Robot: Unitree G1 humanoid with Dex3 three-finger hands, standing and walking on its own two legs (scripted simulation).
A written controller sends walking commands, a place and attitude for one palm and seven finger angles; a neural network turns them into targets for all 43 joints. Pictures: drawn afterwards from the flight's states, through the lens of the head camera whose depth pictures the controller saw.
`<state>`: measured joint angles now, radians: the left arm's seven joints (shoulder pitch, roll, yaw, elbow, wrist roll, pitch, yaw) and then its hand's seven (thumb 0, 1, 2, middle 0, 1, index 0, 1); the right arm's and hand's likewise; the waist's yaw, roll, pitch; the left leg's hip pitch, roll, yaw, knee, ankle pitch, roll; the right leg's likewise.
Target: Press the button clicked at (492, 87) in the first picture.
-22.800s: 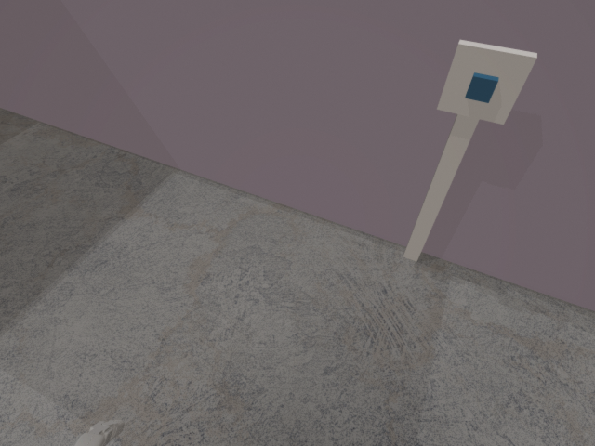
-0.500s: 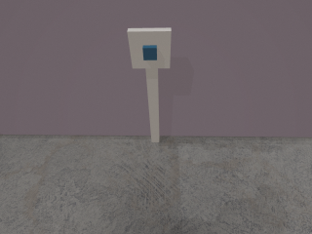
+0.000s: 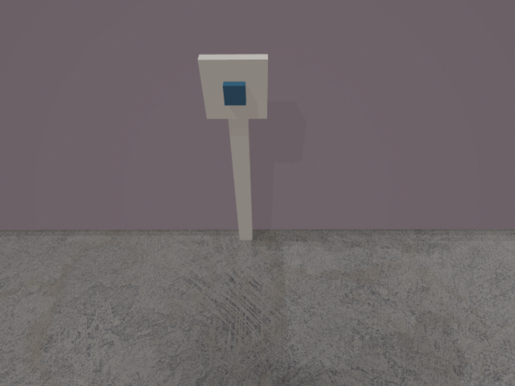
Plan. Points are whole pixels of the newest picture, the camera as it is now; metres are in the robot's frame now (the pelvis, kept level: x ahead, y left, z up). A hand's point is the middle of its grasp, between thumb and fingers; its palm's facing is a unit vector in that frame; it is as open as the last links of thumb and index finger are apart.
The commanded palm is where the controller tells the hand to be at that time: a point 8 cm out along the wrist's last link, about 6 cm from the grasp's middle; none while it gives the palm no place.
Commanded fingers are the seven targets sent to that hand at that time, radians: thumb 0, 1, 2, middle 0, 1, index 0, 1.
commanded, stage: let the arm hang, fingers relaxed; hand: left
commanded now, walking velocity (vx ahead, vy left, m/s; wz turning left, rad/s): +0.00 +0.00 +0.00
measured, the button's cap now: (234, 93) +0.82 +0.10 +0.02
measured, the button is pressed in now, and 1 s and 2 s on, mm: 0 0 0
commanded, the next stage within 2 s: stand and wait in 0.02 s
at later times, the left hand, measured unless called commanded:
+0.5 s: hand out of the picture +0.00 +0.17 -0.18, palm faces +0.02 -0.98 -0.19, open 7.4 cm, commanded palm none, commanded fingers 0.00 0.90 0.90 -0.20 -0.30 -0.20 -0.30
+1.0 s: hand out of the picture +0.03 +0.18 -0.17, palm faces +0.02 -0.98 -0.20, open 7.4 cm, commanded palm none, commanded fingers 0.00 0.90 0.90 -0.20 -0.30 -0.20 -0.30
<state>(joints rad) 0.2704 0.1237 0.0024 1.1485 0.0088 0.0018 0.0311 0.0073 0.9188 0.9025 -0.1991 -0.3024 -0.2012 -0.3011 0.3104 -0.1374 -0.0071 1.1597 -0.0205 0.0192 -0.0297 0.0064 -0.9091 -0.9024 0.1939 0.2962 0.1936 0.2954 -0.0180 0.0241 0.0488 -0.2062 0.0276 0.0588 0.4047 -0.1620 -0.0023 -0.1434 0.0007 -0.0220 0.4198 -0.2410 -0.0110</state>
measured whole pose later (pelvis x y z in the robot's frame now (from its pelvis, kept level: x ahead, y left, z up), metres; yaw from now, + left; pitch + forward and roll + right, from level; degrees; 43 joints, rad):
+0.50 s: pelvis +0.01 +0.01 +0.00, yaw +0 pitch -2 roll +0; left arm 0.27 0.12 0.01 1.15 0.01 0.00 0.03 0.00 0.91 0.90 -0.20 -0.30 -0.20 -0.30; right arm 0.26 -0.13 -0.01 1.14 -0.02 0.01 -0.03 0.01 -0.91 -0.90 0.19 0.30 0.19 0.30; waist -0.01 0.02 0.06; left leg -0.20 0.01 0.07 0.40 -0.17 0.01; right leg -0.14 -0.01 -0.01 0.42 -0.25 0.00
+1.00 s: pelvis +0.02 +0.01 +0.00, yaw +0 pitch -1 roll +0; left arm 0.24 0.15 0.01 1.15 0.01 -0.01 0.03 0.00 0.91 0.90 -0.20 -0.30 -0.20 -0.30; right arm 0.23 -0.16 -0.01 1.15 -0.02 0.00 -0.03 0.01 -0.91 -0.90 0.20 0.30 0.19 0.30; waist -0.01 0.01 0.06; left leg -0.17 0.01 0.07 0.38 -0.18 0.01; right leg -0.10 -0.02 -0.02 0.38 -0.25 0.01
